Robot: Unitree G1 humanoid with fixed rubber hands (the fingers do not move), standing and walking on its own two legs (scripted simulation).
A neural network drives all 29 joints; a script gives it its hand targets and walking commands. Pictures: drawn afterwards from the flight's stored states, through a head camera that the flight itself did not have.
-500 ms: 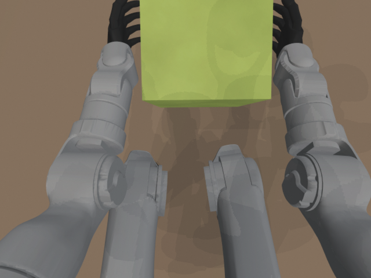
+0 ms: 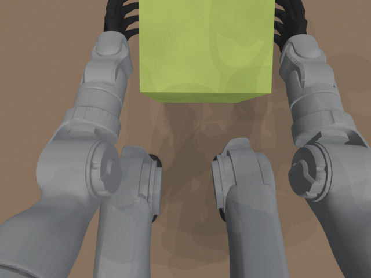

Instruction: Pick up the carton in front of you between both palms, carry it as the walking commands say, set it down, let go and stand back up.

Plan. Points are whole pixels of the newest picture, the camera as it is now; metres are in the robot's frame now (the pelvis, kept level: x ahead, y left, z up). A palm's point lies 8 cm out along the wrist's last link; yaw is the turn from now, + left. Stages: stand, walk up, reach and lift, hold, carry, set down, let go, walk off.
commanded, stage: set down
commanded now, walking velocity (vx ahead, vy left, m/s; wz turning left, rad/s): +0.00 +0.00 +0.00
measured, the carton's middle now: (201, 51) +0.50 -0.05 -0.24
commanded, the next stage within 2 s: let go in 1.58 s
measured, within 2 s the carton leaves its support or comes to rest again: rests again in 0.26 s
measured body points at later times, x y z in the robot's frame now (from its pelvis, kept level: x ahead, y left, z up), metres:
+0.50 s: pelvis +0.00 +0.00 -0.01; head +0.36 -0.03 +0.25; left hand +0.53 +0.15 -0.20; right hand +0.50 -0.25 -0.20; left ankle +0.11 +0.12 -0.33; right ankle +0.11 -0.12 -0.33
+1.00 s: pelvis +0.01 +0.00 +0.08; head +0.32 -0.03 +0.40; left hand +0.55 +0.13 -0.04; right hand +0.51 -0.26 -0.03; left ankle +0.11 +0.12 -0.34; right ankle +0.10 -0.12 -0.34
